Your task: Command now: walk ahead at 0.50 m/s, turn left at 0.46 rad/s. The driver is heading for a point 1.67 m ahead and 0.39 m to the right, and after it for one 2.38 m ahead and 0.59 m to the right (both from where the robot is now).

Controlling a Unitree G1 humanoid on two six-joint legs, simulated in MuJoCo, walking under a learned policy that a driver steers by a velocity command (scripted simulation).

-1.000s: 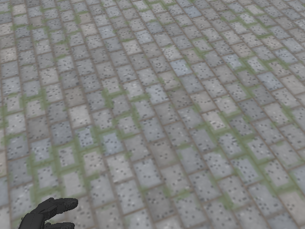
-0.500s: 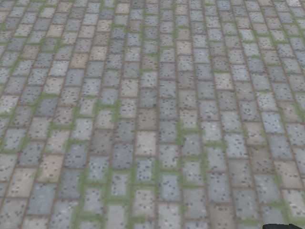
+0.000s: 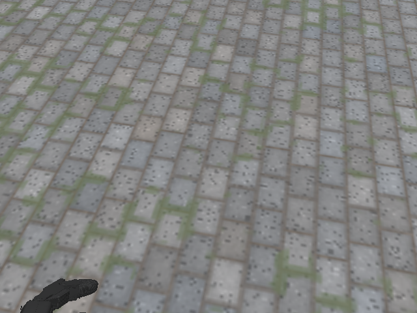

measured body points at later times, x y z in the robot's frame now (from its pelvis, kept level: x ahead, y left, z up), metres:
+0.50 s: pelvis +0.26 +0.03 +0.00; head +0.29 +0.04 +0.45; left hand +0.23 +0.32 -0.13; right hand +0.50 -0.19 -0.05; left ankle +0.35 +0.15 -0.72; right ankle +0.12 -0.12 -0.70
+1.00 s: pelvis +0.51 -0.03 -0.01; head +0.54 -0.05 +0.44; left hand +0.79 +0.14 -0.08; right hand +0.44 -0.32 -0.14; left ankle +0.36 +0.15 -0.69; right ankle +0.58 -0.14 -0.73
